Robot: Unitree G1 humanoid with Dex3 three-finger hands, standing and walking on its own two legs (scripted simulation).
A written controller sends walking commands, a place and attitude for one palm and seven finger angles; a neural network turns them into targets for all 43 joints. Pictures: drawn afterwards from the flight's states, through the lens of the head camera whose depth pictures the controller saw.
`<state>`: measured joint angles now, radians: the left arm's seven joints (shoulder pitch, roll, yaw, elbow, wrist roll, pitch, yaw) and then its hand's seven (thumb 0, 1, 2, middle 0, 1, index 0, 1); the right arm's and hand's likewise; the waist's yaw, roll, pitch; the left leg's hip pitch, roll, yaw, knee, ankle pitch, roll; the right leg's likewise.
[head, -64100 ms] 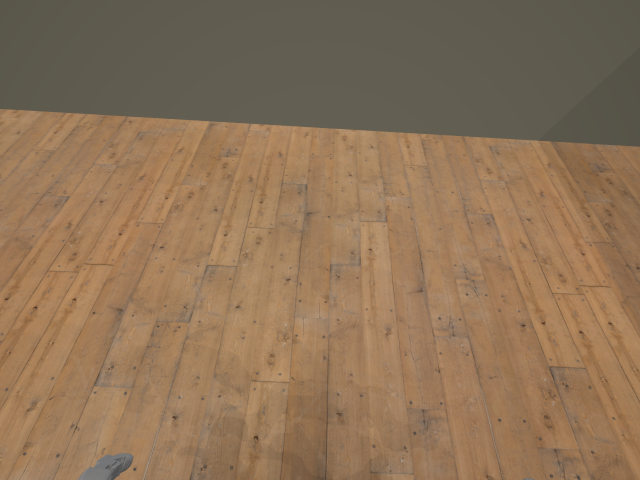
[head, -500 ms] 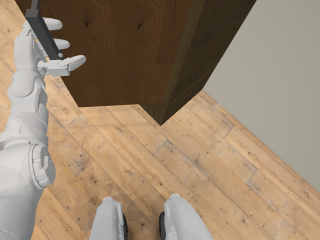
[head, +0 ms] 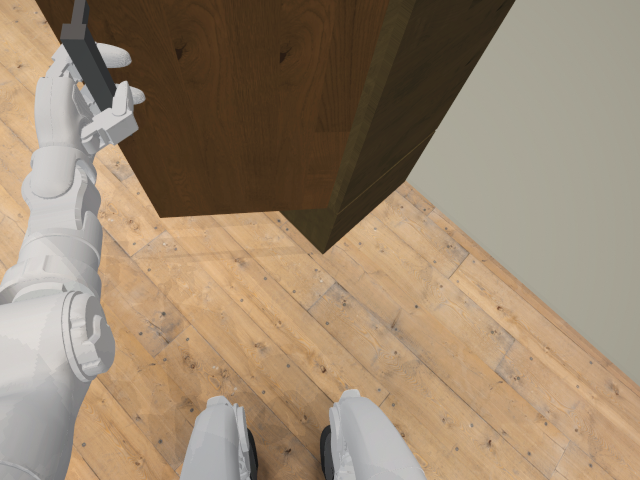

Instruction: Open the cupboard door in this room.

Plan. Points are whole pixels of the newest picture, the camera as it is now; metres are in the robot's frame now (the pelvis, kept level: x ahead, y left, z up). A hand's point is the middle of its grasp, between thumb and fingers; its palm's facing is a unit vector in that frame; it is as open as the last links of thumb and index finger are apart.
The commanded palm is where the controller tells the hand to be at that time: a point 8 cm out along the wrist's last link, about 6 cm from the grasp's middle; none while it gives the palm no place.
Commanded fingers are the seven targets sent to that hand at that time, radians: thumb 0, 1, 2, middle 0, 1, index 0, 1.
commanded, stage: pull the door open along its arc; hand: left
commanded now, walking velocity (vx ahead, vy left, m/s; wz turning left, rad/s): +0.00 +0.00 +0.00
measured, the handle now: (104, 74) +0.59 +0.20 +0.07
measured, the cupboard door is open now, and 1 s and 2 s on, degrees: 53 97 97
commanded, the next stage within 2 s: open thumb and fingers to let go in 0.96 s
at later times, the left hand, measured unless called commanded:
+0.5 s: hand (166, 212) +0.41 +0.13 +0.06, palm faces +0.14 -0.99 +0.10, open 6.1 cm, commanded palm +0.35 +0.20 +0.06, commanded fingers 0.00 0.90 0.90 -0.40 -1.35 -0.40 -1.35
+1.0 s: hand (260, 281) +0.33 +0.04 +0.06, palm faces +0.39 -0.92 +0.01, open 6.2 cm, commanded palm +0.27 +0.08 +0.06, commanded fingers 0.00 0.90 0.90 -0.40 -1.35 -0.40 -1.35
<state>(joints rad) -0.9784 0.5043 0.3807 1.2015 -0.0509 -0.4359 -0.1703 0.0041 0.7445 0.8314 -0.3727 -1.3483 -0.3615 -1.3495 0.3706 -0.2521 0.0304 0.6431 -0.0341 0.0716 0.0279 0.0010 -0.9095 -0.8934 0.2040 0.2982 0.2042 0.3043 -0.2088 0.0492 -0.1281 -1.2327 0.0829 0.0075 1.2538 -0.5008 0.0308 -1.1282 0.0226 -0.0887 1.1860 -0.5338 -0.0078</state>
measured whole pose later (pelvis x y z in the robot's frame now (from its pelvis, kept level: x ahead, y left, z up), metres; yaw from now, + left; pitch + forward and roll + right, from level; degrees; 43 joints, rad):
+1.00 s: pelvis +0.02 -0.06 +0.03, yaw +5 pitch +17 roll +1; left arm 0.02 -0.12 -0.14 0.34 0.07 -0.42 0.52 0.02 0.66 0.73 -0.31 -1.31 -0.36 -1.33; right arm 0.22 -0.18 -0.01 0.58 -0.08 0.03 0.05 0.01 -0.91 -0.89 0.20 0.30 0.20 0.30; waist -0.03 0.02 -0.17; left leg -0.89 0.05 0.00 1.07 -0.46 -0.05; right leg -0.83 0.00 -0.10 1.11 -0.57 -0.08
